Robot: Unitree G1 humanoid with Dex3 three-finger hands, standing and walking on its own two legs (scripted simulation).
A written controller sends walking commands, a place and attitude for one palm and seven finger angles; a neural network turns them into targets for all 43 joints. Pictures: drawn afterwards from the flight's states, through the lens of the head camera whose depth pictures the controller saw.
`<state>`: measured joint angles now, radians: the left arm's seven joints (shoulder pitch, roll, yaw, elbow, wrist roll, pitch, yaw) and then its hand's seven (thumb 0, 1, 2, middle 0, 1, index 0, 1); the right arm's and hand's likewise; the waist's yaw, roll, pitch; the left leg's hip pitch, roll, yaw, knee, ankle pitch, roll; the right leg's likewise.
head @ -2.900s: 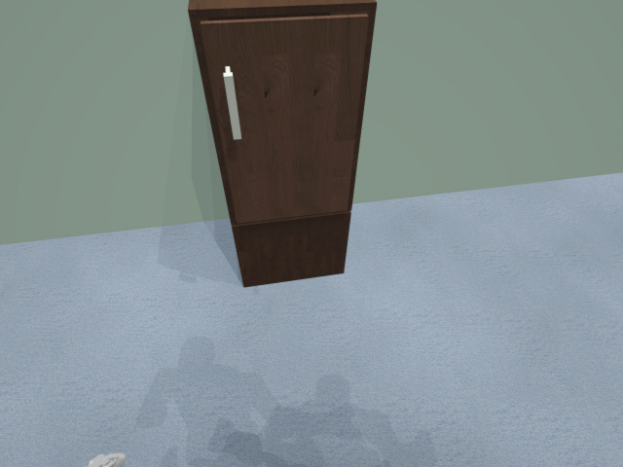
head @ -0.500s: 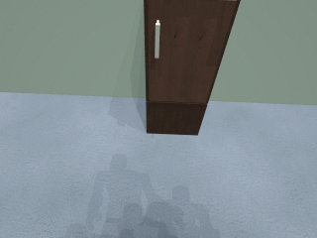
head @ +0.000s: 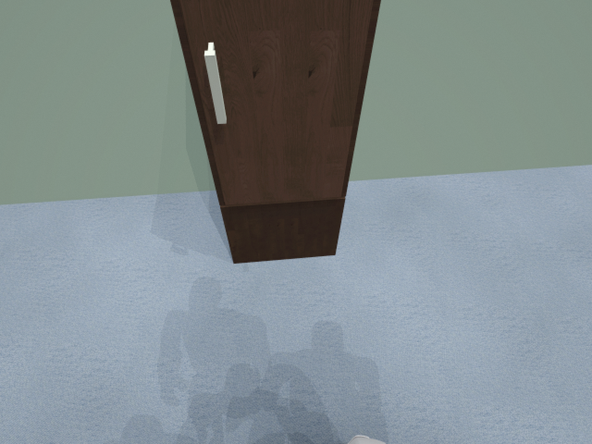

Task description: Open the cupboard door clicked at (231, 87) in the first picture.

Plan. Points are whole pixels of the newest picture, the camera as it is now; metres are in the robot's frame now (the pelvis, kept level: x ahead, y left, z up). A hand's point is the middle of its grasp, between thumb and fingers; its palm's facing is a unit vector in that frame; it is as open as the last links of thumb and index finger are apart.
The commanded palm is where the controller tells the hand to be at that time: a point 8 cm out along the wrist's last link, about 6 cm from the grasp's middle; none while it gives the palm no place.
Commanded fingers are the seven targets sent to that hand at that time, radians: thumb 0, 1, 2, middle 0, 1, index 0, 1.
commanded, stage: take the last steps up to it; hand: left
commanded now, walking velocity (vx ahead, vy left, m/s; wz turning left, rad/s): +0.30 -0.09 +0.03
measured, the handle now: (216, 84) +0.79 +0.17 +0.05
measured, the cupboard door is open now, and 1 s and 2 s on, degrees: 0 0 0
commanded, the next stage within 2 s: come to a stop and stand still in 0.46 s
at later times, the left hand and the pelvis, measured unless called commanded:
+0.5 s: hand out of the picture +0.12 +0.12 -0.19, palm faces +0.11 -0.99 -0.08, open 7.3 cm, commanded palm none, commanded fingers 0.00 0.90 0.90 -0.20 -0.30 -0.20 -0.30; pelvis +0.19 -0.02 -0.01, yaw +1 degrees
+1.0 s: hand (229, 343) +0.30 +0.12 -0.16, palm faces +0.06 -0.96 -0.26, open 7.3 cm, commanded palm none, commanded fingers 0.00 0.90 0.90 -0.20 -0.30 -0.20 -0.30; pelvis +0.25 -0.06 +0.01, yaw +1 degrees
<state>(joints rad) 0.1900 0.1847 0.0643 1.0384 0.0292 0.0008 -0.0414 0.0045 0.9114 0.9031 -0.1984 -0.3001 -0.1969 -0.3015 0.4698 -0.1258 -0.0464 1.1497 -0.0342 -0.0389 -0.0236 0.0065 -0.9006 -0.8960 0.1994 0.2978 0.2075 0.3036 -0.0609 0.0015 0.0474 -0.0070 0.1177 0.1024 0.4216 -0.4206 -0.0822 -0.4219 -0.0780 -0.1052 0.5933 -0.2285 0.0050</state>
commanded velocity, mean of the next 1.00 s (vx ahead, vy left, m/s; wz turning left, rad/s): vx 0.03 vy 0.01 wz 0.02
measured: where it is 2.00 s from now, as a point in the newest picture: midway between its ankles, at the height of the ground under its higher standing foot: outside the picture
